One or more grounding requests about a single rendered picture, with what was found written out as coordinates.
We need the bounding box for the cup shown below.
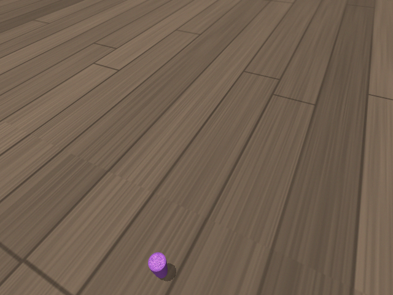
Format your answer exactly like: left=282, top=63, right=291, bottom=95
left=148, top=252, right=168, bottom=278

